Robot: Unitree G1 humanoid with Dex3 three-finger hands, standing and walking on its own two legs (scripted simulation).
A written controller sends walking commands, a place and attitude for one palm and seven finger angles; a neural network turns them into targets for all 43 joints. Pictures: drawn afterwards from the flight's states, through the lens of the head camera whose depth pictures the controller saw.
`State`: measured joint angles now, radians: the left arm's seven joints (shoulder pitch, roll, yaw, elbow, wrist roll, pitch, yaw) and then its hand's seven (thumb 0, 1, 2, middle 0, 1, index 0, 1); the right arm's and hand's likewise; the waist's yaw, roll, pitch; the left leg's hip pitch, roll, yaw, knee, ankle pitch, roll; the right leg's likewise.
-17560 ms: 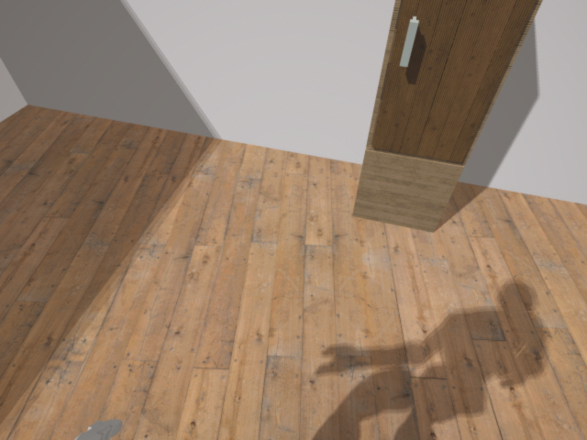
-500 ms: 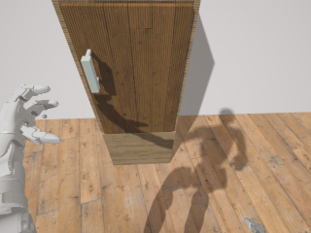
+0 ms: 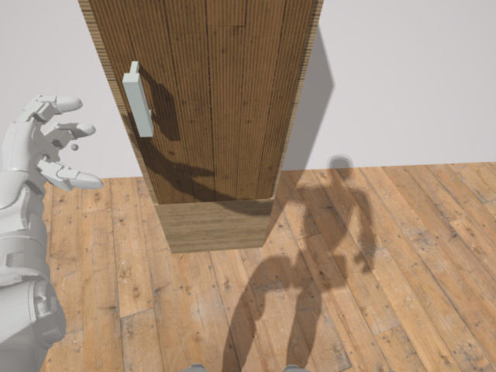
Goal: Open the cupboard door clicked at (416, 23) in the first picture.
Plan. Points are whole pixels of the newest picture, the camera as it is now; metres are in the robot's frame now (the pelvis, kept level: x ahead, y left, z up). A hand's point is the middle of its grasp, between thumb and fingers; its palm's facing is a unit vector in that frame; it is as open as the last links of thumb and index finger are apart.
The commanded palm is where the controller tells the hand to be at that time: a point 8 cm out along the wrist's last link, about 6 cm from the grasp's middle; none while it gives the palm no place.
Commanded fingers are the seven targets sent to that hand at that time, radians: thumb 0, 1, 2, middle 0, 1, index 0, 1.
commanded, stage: move the hooked fingers beside the handle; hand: left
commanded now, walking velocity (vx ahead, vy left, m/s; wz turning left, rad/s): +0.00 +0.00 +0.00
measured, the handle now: (141, 100) +0.56 +0.20 +0.09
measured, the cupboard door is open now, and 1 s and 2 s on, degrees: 0 0 0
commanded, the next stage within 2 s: slide the fingers in behind the handle in 1.28 s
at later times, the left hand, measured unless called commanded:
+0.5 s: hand (99, 114) +0.50 +0.25 +0.11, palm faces +0.10 -0.99 -0.01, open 14.0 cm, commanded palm +0.48 +0.31 +0.10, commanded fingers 0.00 -0.50 0.30 -0.30 -1.20 -0.30 -1.20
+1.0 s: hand (89, 116) +0.50 +0.27 +0.11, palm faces +0.09 -1.00 +0.00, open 14.0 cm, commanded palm +0.48 +0.31 +0.09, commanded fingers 0.00 -0.50 0.30 -0.30 -1.20 -0.30 -1.20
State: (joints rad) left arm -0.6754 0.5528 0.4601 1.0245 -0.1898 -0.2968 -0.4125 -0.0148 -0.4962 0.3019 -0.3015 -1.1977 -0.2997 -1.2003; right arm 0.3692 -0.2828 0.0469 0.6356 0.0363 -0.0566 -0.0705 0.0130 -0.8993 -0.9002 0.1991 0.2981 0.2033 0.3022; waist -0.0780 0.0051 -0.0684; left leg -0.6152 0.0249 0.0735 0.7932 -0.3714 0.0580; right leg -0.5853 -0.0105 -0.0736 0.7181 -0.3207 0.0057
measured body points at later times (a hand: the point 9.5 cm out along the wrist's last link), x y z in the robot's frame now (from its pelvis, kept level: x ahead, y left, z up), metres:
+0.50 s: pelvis +0.00 -0.01 -0.01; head +0.11 +0.01 +0.43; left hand +0.49 +0.31 +0.11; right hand +0.00 -0.28 -0.11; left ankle +0.01 +0.08 -0.71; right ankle +0.02 -0.13 -0.71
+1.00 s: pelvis +0.02 -0.01 -0.01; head +0.13 +0.02 +0.43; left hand +0.49 +0.33 +0.11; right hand +0.02 -0.29 -0.11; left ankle +0.01 +0.08 -0.71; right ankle +0.02 -0.13 -0.71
